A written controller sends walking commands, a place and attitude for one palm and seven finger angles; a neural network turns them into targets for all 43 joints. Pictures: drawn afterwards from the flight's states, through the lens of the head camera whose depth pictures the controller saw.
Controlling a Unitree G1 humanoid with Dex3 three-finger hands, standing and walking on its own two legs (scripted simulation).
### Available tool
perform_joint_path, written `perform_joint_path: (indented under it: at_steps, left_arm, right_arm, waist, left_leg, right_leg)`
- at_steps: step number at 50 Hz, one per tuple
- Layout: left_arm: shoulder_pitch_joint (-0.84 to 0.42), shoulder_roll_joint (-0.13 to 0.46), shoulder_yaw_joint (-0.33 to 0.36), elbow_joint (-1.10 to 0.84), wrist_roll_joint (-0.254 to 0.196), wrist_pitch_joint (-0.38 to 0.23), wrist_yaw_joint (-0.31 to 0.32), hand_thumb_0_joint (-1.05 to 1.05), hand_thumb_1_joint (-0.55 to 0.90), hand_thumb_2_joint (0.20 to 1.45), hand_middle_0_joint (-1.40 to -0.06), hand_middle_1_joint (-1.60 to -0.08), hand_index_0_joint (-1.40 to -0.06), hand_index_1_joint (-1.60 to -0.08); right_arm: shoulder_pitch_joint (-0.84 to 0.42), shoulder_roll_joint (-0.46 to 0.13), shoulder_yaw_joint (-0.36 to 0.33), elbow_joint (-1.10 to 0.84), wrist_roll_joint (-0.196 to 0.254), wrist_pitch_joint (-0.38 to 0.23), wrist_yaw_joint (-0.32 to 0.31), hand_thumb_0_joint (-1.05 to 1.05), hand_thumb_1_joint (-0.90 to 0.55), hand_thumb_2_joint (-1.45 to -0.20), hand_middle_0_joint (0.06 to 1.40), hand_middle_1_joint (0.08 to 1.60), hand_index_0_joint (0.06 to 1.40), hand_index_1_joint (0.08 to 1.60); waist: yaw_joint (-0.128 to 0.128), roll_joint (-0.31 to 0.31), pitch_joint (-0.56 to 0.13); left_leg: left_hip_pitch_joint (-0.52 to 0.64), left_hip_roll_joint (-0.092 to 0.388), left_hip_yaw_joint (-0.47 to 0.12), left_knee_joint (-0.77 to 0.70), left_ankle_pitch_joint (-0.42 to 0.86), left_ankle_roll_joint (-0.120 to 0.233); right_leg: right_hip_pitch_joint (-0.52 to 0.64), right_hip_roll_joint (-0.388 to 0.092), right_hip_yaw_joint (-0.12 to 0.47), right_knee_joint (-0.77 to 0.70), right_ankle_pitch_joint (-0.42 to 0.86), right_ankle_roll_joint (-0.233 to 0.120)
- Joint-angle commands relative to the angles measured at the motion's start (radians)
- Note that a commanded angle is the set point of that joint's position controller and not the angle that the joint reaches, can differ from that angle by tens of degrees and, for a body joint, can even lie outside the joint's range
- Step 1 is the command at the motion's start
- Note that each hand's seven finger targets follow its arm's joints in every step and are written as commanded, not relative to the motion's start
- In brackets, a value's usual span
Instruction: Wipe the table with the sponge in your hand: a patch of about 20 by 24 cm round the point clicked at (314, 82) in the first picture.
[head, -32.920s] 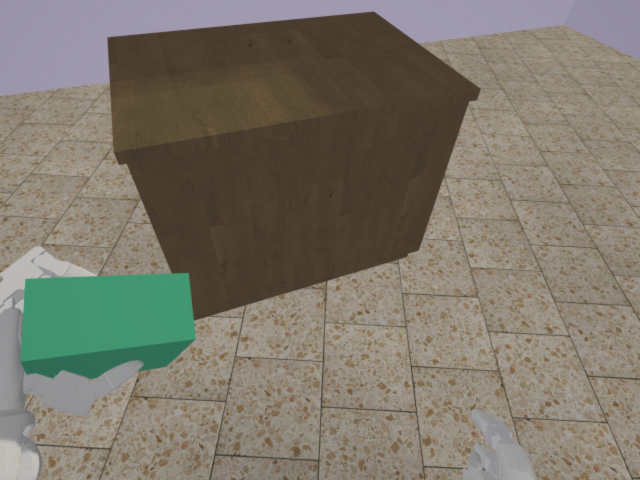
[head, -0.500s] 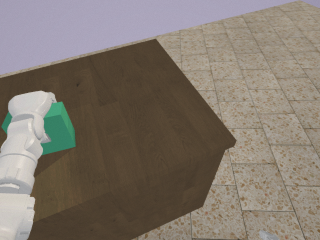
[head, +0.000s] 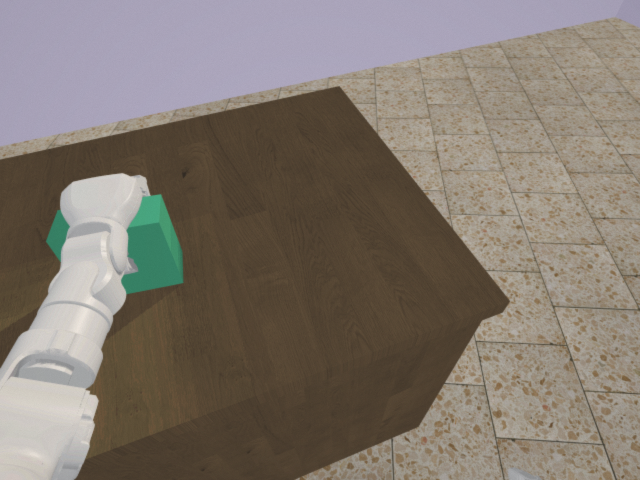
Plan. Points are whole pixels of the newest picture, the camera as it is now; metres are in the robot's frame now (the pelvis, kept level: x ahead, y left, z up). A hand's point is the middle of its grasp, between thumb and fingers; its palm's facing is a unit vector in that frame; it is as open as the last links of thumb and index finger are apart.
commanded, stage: slide across to the middle lane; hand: left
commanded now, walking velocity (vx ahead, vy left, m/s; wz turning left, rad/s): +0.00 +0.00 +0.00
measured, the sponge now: (129, 258) +0.39 +0.31 +0.04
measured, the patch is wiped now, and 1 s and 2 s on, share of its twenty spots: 0.65 0.85 0.90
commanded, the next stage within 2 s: wipe back along the middle lane in 0.30 s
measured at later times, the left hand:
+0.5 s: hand (174, 211) +0.44 +0.24 +0.09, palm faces -0.01 -0.01 -1.00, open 10.1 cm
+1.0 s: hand (182, 235) +0.39 +0.22 +0.09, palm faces +0.02 -0.02 -1.00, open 10.1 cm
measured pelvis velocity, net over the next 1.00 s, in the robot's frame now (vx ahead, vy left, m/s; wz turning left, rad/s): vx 0.03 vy -0.02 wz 0.00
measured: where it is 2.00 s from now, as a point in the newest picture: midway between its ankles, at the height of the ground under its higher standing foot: outside the picture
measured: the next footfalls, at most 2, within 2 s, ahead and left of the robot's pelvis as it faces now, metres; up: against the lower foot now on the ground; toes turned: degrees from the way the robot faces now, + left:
none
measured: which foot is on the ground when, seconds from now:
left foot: down 0.00-1.00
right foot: down 0.00-1.00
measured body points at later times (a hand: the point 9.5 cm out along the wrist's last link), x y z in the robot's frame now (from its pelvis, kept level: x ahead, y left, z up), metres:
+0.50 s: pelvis +0.02 +0.00 +0.00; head +0.05 -0.02 +0.45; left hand +0.43 +0.24 +0.15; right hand +0.20 -0.22 -0.12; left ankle +0.00 +0.10 -0.74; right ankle +0.00 -0.12 -0.74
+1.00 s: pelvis +0.03 -0.02 +0.00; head +0.03 -0.05 +0.45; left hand +0.39 +0.22 +0.14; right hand +0.24 -0.25 -0.10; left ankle +0.00 +0.10 -0.74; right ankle +0.00 -0.12 -0.74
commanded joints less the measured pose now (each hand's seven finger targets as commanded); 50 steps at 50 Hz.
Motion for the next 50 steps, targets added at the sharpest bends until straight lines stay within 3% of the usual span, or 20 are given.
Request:
perform_joint_path:
  at_steps: [1,4,5,6,10,13,14,17,19,24,27,30,33,35,36,39,40,41,46,50]
  left_arm:
    - [-0.439,0.088,-0.008,-0.168,-0.001,0.027,0.028,0.000,0.100,1.300,-1.200,-1.600,-1.200,-1.600]
    - [-0.479,-0.007,-0.067,-0.205,-0.010,0.053,0.019,0.000,0.100,1.300,-1.200,-1.600,-1.200,-1.600]
    - [-0.453,0.012,-0.053,-0.182,-0.004,0.066,0.020,0.000,0.100,1.300,-1.200,-1.600,-1.200,-1.600]
    - [-0.487,-0.024,-0.089,-0.202,-0.006,0.074,0.018,0.000,0.100,1.300,-1.200,-1.600,-1.200,-1.600]
    - [-0.511,-0.076,-0.118,-0.213,-0.001,0.114,0.018,0.000,0.100,1.300,-1.200,-1.600,-1.200,-1.600]
    - [-0.493,-0.088,-0.113,-0.201,0.008,0.155,0.023,0.000,0.100,1.300,-1.200,-1.600,-1.200,-1.600]
    - [-0.484,-0.052,-0.071,-0.208,0.004,0.165,0.025,0.000,0.100,1.300,-1.200,-1.600,-1.200,-1.600]
    - [-0.527,-0.097,-0.118,-0.185,0.024,0.203,0.029,0.000,0.100,1.300,-1.200,-1.600,-1.200,-1.600]
    - [-0.503,-0.055,-0.064,-0.179,0.018,0.222,0.037,0.000,0.100,1.300,-1.200,-1.600,-1.200,-1.600]
    - [-0.323,-0.052,-0.039,-0.219,0.013,0.264,0.021,0.000,0.100,1.300,-1.200,-1.600,-1.200,-1.600]
    - [-0.259,-0.082,-0.077,-0.264,0.011,0.283,0.003,0.000,0.100,1.300,-1.200,-1.600,-1.200,-1.600]
    - [-0.166,-0.096,-0.090,-0.340,-0.003,0.305,-0.011,0.000,0.100,1.300,-1.200,-1.600,-1.200,-1.600]
    - [-0.131,-0.122,-0.121,-0.368,-0.009,0.331,-0.029,0.000,0.100,1.300,-1.200,-1.600,-1.200,-1.600]
    - [-0.090,-0.097,-0.103,-0.391,-0.015,0.341,-0.034,0.000,0.100,1.300,-1.200,-1.600,-1.200,-1.600]
    - [-0.104,-0.129,-0.136,-0.399,-0.018,0.347,-0.041,0.000,0.100,1.300,-1.200,-1.600,-1.200,-1.600]
    - [-0.076,-0.094,-0.099,-0.404,-0.024,0.354,-0.051,0.000,0.100,1.300,-1.200,-1.600,-1.200,-1.600]
    - [-0.059,-0.137,-0.147,-0.403,-0.022,0.359,-0.058,0.000,0.100,1.300,-1.200,-1.600,-1.200,-1.600]
    - [-0.068,-0.141,-0.149,-0.393,-0.025,0.361,-0.060,0.000,0.100,1.300,-1.200,-1.600,-1.200,-1.600]
    - [0.021,-0.106,-0.110,-0.427,-0.026,0.347,-0.064,0.000,0.100,1.300,-1.200,-1.600,-1.200,-1.600]
    - [0.063,-0.101,-0.106,-0.475,-0.030,0.349,-0.064,0.000,0.100,1.300,-1.200,-1.600,-1.200,-1.600]
  right_arm:
    - [-0.097,-0.131,-0.033,-0.118,-0.008,-0.053,-0.002,0.000,-0.900,-0.900,0.200,0.300,0.200,0.300]
    - [-0.119,-0.119,-0.028,-0.122,-0.009,-0.061,0.001,0.000,-0.900,-0.900,0.200,0.300,0.200,0.300]
    - [-0.109,-0.126,-0.032,-0.115,-0.013,-0.057,0.002,0.000,-0.900,-0.900,0.200,0.300,0.200,0.300]
    - [-0.121,-0.118,-0.027,-0.119,-0.012,-0.056,0.005,0.000,-0.900,-0.900,0.200,0.300,0.200,0.300]
    - [-0.137,-0.113,-0.023,-0.124,-0.019,-0.052,0.014,0.000,-0.900,-0.900,0.200,0.300,0.200,0.300]
    - [-0.150,-0.108,-0.021,-0.126,-0.024,-0.038,0.026,0.000,-0.900,-0.900,0.200,0.300,0.200,0.300]
    - [-0.159,-0.111,-0.019,-0.125,-0.025,-0.035,0.027,0.000,-0.900,-0.900,0.200,0.300,0.200,0.300]
    - [-0.169,-0.105,-0.013,-0.123,-0.030,-0.021,0.035,0.000,-0.900,-0.900,0.200,0.300,0.200,0.300]
    - [-0.177,-0.108,-0.010,-0.128,-0.032,-0.013,0.037,0.000,-0.900,-0.900,0.200,0.300,0.200,0.300]
    - [-0.205,-0.109,-0.009,-0.159,-0.036,0.011,0.048,0.000,-0.900,-0.900,0.200,0.300,0.200,0.300]
    - [-0.220,-0.110,-0.008,-0.171,-0.031,0.023,0.056,0.000,-0.900,-0.900,0.200,0.300,0.200,0.300]
    - [-0.245,-0.112,-0.005,-0.199,-0.025,0.027,0.059,0.000,-0.900,-0.900,0.200,0.300,0.200,0.300]
    - [-0.259,-0.112,-0.002,-0.203,-0.015,0.034,0.061,0.000,-0.900,-0.900,0.200,0.300,0.200,0.300]
    - [-0.273,-0.116,0.001,-0.209,-0.014,0.035,0.058,0.000,-0.900,-0.900,0.200,0.300,0.200,0.300]
    - [-0.278,-0.112,0.005,-0.211,-0.011,0.036,0.057,0.000,-0.900,-0.900,0.200,0.300,0.200,0.300]
    - [-0.289,-0.116,0.007,-0.212,-0.006,0.040,0.052,0.000,-0.900,-0.900,0.200,0.300,0.200,0.300]
    - [-0.292,-0.113,0.010,-0.220,-0.006,0.041,0.050,0.000,-0.900,-0.900,0.200,0.300,0.200,0.300]
    - [-0.289,-0.112,0.010,-0.217,-0.004,0.041,0.049,0.000,-0.900,-0.900,0.200,0.300,0.200,0.300]
    - [-0.294,-0.112,0.012,-0.236,-0.007,0.036,0.048,0.000,-0.900,-0.900,0.200,0.300,0.200,0.300]
    - [-0.311,-0.110,0.016,-0.249,-0.004,0.037,0.048,0.000,-0.900,-0.900,0.200,0.300,0.200,0.300]
  waist:
    - [-0.045,-0.026,-0.224]
    - [-0.047,-0.013,-0.241]
    - [-0.043,-0.025,-0.249]
    - [-0.050,-0.010,-0.257]
    - [-0.042,-0.003,-0.287]
    - [-0.032,-0.034,-0.306]
    - [-0.018,-0.025,-0.327]
    - [-0.030,-0.040,-0.308]
    - [-0.013,-0.063,-0.326]
    - [0.020,-0.080,-0.379]
    - [0.012,-0.108,-0.328]
    - [0.023,-0.102,-0.317]
    - [0.016,-0.103,-0.269]
    - [0.022,-0.106,-0.265]
    - [0.012,-0.108,-0.241]
    - [0.018,-0.114,-0.222]
    - [0.014,-0.112,-0.209]
    - [0.008,-0.132,-0.196]
    - [0.025,-0.135,-0.242]
    - [0.027,-0.129,-0.220]
  left_leg:
    - [0.203,0.029,-0.040,-0.080,0.143,0.000]
    - [0.235,0.034,-0.056,-0.080,0.168,-0.010]
    - [0.247,0.035,-0.060,-0.074,0.182,-0.013]
    - [0.253,0.034,-0.056,-0.067,0.199,-0.018]
    - [0.279,0.036,-0.068,-0.052,0.272,-0.032]
    - [0.279,0.038,-0.063,-0.036,0.336,-0.039]
    - [0.280,0.040,-0.067,-0.039,0.373,-0.047]
    - [0.267,0.039,-0.056,-0.027,0.390,-0.045]
    - [0.255,0.038,-0.053,-0.031,0.413,-0.044]
    - [0.245,0.031,-0.033,-0.019,0.512,-0.035]
    - [0.229,0.026,-0.018,-0.014,0.472,-0.015]
    - [0.225,0.019,-0.015,-0.019,0.458,-0.004]
    - [0.207,0.016,-0.009,-0.026,0.401,-0.001]
    - [0.204,0.012,-0.006,-0.028,0.387,0.003]
    - [0.196,0.010,-0.001,-0.029,0.361,0.004]
    - [0.182,0.010,-0.004,-0.039,0.329,0.004]
    - [0.180,0.007,0.000,-0.038,0.312,0.005]
    - [0.173,0.008,0.001,-0.039,0.287,0.006]
    - [0.173,0.001,0.005,-0.025,0.304,0.006]
    - [0.167,0.002,0.007,-0.026,0.293,0.006]
  right_leg:
    - [0.016,0.013,-0.015,-0.052,0.093,-0.057]
    - [-0.002,0.017,-0.024,-0.042,0.107,-0.065]
    - [0.005,0.019,-0.025,-0.040,0.113,-0.066]
    - [0.000,0.016,-0.026,-0.034,0.124,-0.064]
    - [0.007,0.019,-0.034,-0.020,0.155,-0.071]
    - [0.026,0.018,-0.035,-0.015,0.196,-0.070]
    - [0.048,0.018,-0.035,-0.011,0.214,-0.074]
    - [0.041,0.016,-0.039,-0.004,0.242,-0.071]
    - [0.084,0.015,-0.037,-0.002,0.278,-0.073]
    - [0.190,0.003,-0.028,0.012,0.416,-0.066]
    - [0.193,0.002,-0.025,0.006,0.441,-0.060]
    - [0.225,0.001,-0.023,0.004,0.451,-0.060]
    - [0.206,0.001,-0.019,-0.003,0.427,-0.058]
    - [0.226,0.000,-0.016,-0.002,0.431,-0.060]
    - [0.211,-0.001,-0.014,-0.006,0.423,-0.058]
    - [0.214,-0.001,-0.003,-0.010,0.403,-0.061]
    - [0.205,-0.001,-0.010,-0.011,0.382,-0.058]
    - [0.189,-0.001,-0.005,-0.018,0.364,-0.055]
    - [0.235,-0.004,0.007,-0.001,0.419,-0.056]
    - [0.233,-0.003,0.017,-0.006,0.414,-0.053]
